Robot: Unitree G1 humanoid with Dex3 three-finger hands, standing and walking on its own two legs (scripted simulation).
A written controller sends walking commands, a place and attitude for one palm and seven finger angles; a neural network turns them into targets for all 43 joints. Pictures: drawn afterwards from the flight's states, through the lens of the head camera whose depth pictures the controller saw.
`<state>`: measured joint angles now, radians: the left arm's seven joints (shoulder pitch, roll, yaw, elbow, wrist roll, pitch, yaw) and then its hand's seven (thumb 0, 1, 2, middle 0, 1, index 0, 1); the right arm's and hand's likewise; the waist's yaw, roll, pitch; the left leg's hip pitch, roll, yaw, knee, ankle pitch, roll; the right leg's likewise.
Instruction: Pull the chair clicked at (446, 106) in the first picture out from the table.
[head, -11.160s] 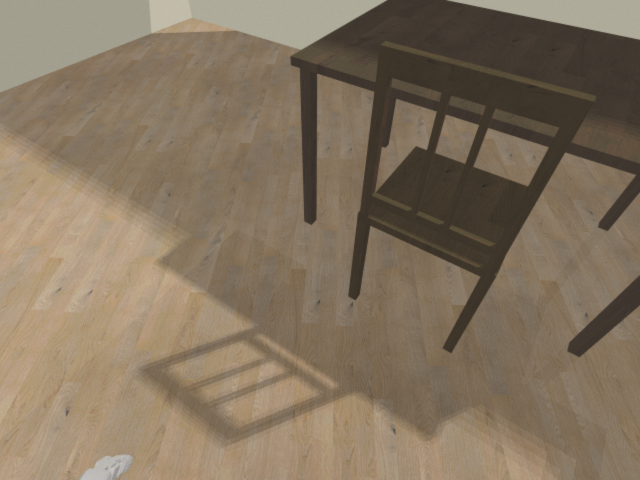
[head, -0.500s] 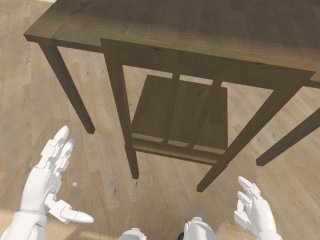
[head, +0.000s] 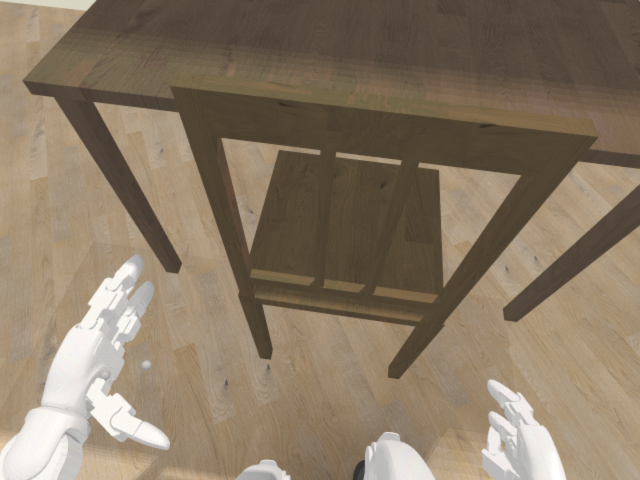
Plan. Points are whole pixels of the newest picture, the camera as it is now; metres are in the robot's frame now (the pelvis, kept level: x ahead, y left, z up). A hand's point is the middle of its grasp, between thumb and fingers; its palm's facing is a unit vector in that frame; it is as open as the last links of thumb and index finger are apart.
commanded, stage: raise the hand toward the chair's back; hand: left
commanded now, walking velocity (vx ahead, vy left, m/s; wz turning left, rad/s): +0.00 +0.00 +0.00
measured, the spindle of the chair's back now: (323, 230) +0.45 +0.01 +0.00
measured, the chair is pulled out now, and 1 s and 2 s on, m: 0.00 0.00 0.00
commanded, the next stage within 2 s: aim the fingers beside a spindle in 0.28 s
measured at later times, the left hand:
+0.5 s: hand (139, 373) +0.23 +0.20 +0.03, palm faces -0.07 -1.00 -0.06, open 16.9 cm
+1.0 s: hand (180, 347) +0.27 +0.17 +0.02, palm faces -0.11 -0.99 -0.06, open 16.9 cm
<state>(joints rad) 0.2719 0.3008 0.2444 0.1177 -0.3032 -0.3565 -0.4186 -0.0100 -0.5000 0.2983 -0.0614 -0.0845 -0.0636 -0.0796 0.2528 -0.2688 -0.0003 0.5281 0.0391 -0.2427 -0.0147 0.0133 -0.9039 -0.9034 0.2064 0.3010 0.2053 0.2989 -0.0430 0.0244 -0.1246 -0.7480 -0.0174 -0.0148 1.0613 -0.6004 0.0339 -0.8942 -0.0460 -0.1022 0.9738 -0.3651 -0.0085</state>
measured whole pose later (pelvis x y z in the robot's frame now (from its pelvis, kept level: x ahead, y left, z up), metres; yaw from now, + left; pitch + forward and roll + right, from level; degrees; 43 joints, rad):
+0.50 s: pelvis -0.02 -0.01 -0.01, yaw +1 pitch +16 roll -2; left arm 0.20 0.29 0.25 0.19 -0.30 -0.41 -0.41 -0.01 -0.50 0.30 -0.06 -0.08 -0.06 -0.08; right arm 0.24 -0.27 0.02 0.54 0.04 -0.26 -0.02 0.01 -0.90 -0.90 0.21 0.30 0.21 0.30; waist -0.02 0.02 -0.12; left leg -0.77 -0.02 -0.02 1.09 -0.59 0.03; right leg -0.91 -0.06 -0.11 1.00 -0.36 -0.02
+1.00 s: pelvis -0.02 -0.01 -0.01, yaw +1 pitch +19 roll -1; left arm 0.08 0.26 0.20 0.27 -0.26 -0.43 -0.36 -0.01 -0.50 0.30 -0.06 -0.08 -0.06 -0.08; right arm 0.25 -0.27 0.01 0.55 0.03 -0.25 -0.02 0.01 -0.90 -0.90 0.21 0.30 0.21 0.30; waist -0.04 0.03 -0.13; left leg -0.86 -0.03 -0.01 1.13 -0.60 0.02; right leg -1.01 -0.06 -0.10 1.06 -0.37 -0.02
